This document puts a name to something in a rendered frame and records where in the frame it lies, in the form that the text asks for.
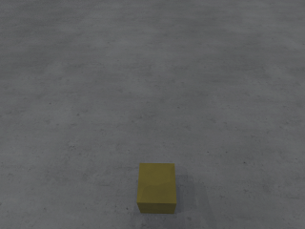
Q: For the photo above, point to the carton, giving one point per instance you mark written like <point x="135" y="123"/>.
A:
<point x="156" y="189"/>

